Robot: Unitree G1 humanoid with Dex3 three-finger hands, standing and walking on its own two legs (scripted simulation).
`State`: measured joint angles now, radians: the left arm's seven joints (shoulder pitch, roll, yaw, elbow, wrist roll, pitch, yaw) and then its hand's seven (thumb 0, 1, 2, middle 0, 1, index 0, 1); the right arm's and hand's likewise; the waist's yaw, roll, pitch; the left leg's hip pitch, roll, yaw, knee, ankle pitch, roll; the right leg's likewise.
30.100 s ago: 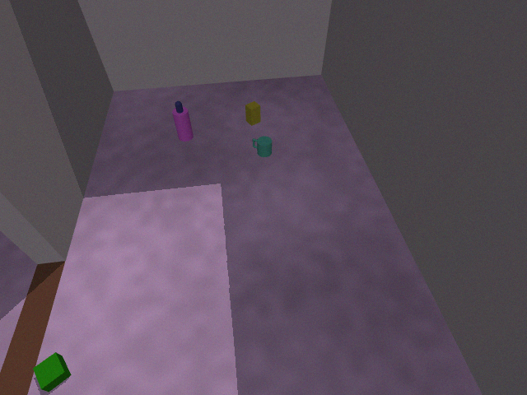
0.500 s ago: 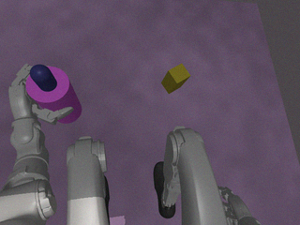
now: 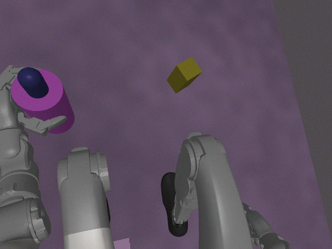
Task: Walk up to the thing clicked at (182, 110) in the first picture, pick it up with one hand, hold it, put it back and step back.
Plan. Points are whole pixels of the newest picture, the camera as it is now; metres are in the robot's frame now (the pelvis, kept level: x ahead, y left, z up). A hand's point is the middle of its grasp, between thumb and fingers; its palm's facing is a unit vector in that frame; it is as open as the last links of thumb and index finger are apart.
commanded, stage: crouch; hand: left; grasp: from the side
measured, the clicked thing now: (45, 101) +0.44 +0.23 -0.11
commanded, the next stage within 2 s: lower in 0.04 s
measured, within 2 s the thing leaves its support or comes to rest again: rests again in 1.92 s
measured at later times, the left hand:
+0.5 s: hand (47, 106) +0.44 +0.24 -0.16, palm faces +0.17 -0.99 -0.02, open 11.8 cm
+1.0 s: hand (51, 106) +0.45 +0.24 -0.19, palm faces +0.18 -0.98 -0.01, open 11.8 cm
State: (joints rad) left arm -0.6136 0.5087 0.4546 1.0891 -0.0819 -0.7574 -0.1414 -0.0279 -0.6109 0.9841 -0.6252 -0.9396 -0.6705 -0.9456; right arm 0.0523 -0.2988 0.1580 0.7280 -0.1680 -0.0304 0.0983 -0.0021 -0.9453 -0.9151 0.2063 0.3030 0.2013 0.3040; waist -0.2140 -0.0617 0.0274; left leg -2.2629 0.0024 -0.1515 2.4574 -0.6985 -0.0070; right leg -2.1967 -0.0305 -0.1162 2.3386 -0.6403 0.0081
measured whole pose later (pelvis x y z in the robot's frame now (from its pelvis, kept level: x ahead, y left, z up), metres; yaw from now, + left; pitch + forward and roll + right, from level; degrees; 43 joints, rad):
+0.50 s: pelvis +0.00 +0.00 -0.02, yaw -3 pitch +24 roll -12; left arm -0.64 0.63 0.50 1.23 -0.09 -0.86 -0.15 -0.03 -0.61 0.98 -0.63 -0.93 -0.68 -0.93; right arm -0.01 -0.33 0.28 0.69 -0.22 -0.01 0.12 0.00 -0.94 -0.91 0.21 0.30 0.20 0.30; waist -0.26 -0.13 0.14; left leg -2.27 0.00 -0.21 2.54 -0.71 -0.01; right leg -2.18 -0.01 -0.16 2.37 -0.62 0.02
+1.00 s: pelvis -0.01 +0.01 -0.02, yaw -5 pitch +20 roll -15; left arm -0.67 0.75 0.51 1.33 -0.09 -0.93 -0.11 -0.03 -0.61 0.98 -0.63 -0.93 -0.67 -0.93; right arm -0.08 -0.36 0.40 0.63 -0.29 -0.01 0.13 -0.01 -0.93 -0.91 0.21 0.30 0.20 0.30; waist -0.28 -0.19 0.24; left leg -2.25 0.00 -0.28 2.59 -0.71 0.00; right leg -2.13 0.00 -0.22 2.37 -0.61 0.04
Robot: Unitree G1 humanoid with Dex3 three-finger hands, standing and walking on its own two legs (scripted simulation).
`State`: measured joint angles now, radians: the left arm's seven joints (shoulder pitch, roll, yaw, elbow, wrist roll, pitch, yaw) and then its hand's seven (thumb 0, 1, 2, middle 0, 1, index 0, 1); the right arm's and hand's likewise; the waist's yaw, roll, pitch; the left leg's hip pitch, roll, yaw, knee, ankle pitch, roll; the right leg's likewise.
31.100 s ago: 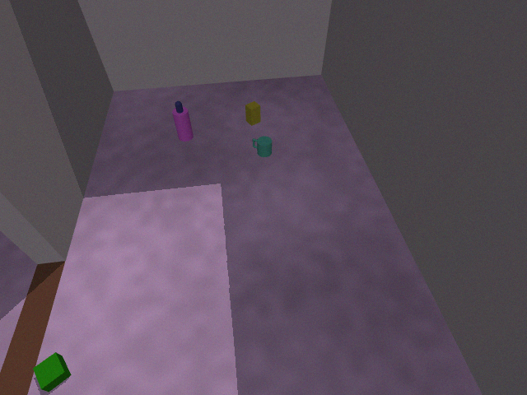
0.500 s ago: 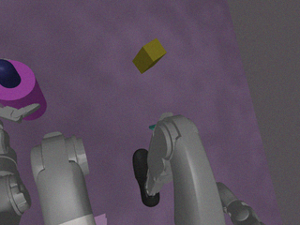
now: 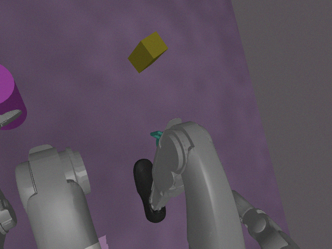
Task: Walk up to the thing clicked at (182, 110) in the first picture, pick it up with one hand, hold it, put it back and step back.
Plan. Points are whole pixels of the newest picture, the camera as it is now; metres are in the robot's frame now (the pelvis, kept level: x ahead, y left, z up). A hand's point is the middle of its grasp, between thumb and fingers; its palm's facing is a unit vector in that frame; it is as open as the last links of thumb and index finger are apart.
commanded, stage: lower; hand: left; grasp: from the side
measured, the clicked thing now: out of the picture +0.44 +0.26 -0.17
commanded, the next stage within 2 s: loosen in 0.06 s
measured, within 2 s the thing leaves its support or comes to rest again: rests again in 0.92 s
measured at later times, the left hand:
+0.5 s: hand out of the picture +0.45 +0.27 -0.16, palm faces +0.29 -0.96 +0.03, open 13.5 cm
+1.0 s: hand out of the picture +0.45 +0.31 -0.12, palm faces +0.32 -0.95 -0.01, open 17.7 cm
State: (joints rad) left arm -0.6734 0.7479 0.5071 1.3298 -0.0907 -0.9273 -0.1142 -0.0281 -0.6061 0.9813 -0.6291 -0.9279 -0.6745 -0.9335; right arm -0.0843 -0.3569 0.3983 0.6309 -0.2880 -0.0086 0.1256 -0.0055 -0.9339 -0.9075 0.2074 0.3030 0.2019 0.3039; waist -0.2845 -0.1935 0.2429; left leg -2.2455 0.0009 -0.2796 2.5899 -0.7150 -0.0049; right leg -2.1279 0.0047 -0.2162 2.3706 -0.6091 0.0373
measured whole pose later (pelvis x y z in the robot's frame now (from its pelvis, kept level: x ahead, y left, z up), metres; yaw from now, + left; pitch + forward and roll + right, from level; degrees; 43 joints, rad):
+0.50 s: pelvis -0.01 +0.01 +0.00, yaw -1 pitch +17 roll -17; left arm -0.74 0.80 0.49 1.41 -0.09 -1.02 -0.09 -0.02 -0.57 0.47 -0.63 -0.60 -0.64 -0.59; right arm -0.12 -0.36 0.45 0.60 -0.32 0.01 0.13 -0.01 -0.93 -0.90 0.21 0.30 0.20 0.30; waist -0.28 -0.22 0.26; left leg -2.23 0.00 -0.31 2.61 -0.71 0.01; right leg -2.10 0.02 -0.24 2.36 -0.59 0.05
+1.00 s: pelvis +0.00 +0.00 +0.00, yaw -1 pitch +18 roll -16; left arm -0.70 0.81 0.55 1.23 -0.09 -0.94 -0.15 -0.01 -0.61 0.03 -0.10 -0.02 -0.09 -0.02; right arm -0.07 -0.35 0.41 0.59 -0.29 0.04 0.11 -0.01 -0.90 -0.90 0.21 0.30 0.20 0.30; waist -0.25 -0.21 0.22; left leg -2.24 0.01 -0.30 2.59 -0.71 0.00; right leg -2.11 0.02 -0.23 2.35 -0.59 0.05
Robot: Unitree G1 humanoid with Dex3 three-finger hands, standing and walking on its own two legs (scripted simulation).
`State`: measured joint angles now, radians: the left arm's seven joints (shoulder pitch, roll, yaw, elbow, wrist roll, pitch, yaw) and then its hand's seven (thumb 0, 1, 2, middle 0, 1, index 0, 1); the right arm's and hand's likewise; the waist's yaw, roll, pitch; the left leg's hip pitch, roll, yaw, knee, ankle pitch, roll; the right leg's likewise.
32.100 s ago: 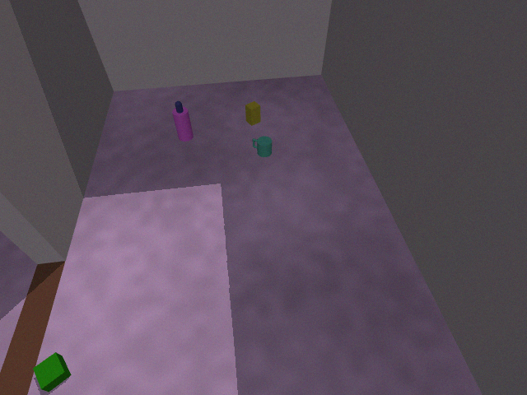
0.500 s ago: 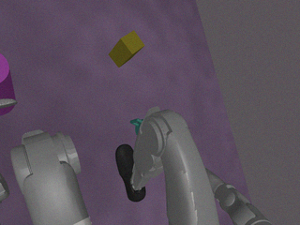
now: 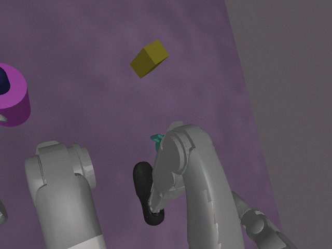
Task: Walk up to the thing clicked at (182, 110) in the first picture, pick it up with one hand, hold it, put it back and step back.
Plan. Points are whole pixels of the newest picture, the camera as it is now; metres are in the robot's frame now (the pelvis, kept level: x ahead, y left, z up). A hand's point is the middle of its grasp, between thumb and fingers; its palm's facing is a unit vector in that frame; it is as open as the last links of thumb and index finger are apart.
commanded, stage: withdraw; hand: left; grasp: from the side
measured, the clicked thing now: (2, 95) +0.44 +0.26 -0.18
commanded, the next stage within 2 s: rise in 0.06 s
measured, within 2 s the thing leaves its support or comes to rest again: neither
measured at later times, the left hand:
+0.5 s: hand out of the picture +0.37 +0.41 -0.01, palm faces +0.34 -0.85 -0.40, open 17.4 cm
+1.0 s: hand out of the picture +0.28 +0.31 +0.18, palm faces +0.32 -0.85 -0.42, open 17.6 cm
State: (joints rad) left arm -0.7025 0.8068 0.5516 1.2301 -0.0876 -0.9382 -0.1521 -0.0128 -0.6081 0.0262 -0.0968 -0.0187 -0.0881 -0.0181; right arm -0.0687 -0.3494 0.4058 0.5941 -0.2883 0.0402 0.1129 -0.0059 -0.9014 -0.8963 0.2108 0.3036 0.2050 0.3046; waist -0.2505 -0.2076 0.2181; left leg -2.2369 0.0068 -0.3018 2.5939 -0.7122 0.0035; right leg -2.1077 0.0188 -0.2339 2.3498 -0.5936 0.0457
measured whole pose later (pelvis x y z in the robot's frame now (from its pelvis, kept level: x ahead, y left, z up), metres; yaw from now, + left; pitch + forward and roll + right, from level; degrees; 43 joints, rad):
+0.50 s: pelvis +0.01 -0.01 +0.07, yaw +7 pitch +32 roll -8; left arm -0.56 0.74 0.49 0.96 0.10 -0.33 -0.12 -0.01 -0.54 0.06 -0.08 -0.04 -0.06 -0.05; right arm 0.10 -0.27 0.10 0.61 -0.04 0.14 0.05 0.00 -0.91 -0.90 0.21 0.30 0.20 0.31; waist -0.13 -0.03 -0.09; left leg -2.18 0.02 -0.11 2.31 -0.69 0.02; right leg -2.12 -0.02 -0.09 2.20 -0.63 0.02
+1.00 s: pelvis +0.06 -0.01 +0.29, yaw +12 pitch +28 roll -4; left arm -0.02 0.39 0.21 0.42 0.02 0.06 0.11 -0.01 -0.57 0.03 -0.06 -0.04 -0.05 -0.04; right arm 0.13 -0.24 0.01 0.51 0.05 0.05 -0.09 0.00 -0.89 -0.90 0.21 0.30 0.20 0.30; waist -0.06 0.00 -0.18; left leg -1.43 0.04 -0.06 1.58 -0.64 -0.01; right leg -1.40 -0.01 -0.06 1.52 -0.59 0.00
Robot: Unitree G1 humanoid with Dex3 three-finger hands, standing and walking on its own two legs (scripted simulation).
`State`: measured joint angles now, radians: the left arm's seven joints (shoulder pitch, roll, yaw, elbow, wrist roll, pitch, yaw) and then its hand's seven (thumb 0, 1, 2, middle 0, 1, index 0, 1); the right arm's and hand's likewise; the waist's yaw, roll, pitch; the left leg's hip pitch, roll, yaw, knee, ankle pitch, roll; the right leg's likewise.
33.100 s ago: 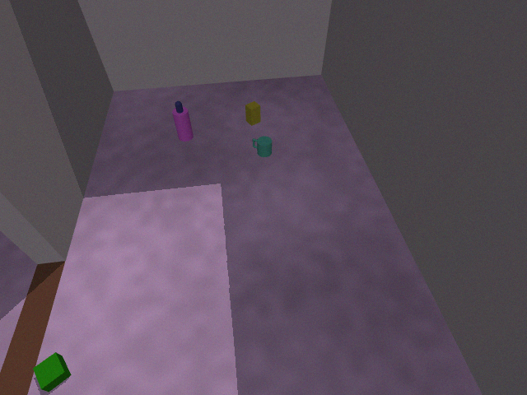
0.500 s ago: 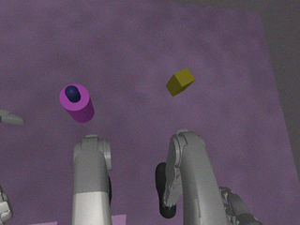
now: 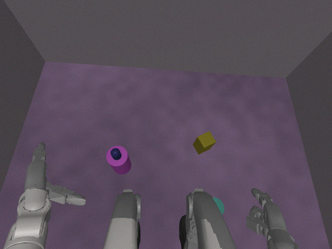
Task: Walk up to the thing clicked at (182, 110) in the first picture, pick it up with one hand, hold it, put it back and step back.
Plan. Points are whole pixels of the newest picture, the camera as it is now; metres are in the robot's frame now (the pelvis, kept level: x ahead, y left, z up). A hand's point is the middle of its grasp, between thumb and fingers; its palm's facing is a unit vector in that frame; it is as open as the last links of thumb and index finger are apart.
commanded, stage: home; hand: left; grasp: from the side
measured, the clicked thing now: (119, 159) +0.43 +0.19 -0.47
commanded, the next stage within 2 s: none
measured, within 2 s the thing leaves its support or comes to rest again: neither
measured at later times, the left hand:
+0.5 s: hand (61, 202) +0.22 +0.19 +0.07, palm faces +0.12 -0.94 -0.31, open 17.3 cm
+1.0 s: hand (65, 209) +0.21 +0.18 +0.07, palm faces +0.13 -0.95 -0.29, open 17.4 cm
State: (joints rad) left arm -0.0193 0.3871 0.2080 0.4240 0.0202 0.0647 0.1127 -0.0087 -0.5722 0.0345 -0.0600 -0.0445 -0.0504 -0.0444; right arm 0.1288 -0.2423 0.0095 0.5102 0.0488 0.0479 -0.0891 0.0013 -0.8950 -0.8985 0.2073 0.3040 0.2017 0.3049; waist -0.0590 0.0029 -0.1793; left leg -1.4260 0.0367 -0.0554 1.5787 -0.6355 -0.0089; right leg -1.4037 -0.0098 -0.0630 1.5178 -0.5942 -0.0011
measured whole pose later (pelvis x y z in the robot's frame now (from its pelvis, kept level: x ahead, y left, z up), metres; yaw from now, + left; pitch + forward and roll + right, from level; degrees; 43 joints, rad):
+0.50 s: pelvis +0.05 +0.01 +0.13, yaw +2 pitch +11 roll -2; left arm 0.47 0.22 -0.03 -0.01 -0.02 0.26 0.17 -0.01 -0.51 0.07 -0.06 -0.06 -0.05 -0.06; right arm 0.29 -0.20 0.04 0.47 0.04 -0.05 -0.17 0.01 -0.89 -0.90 0.21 0.30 0.20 0.31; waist -0.03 0.05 -0.16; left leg -0.68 0.03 -0.03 1.01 -0.51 0.00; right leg -0.66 -0.01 -0.05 0.95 -0.47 0.01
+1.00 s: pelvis +0.05 +0.00 +0.14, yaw +2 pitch +8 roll -2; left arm 0.46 0.20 -0.02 0.02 -0.01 0.27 0.14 -0.01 -0.53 0.06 -0.06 -0.05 -0.05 -0.05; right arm 0.28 -0.20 0.03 0.51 0.02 -0.11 -0.18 0.01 -0.89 -0.90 0.21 0.30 0.20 0.30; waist -0.03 0.03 -0.11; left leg -0.61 0.03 -0.03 0.95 -0.48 -0.01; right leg -0.59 -0.01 -0.06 0.90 -0.45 0.00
